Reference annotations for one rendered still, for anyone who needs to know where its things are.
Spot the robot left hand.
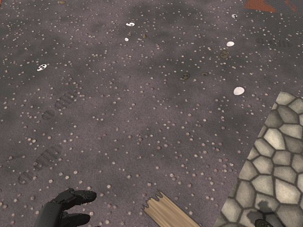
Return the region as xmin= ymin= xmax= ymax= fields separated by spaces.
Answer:
xmin=31 ymin=188 xmax=100 ymax=227

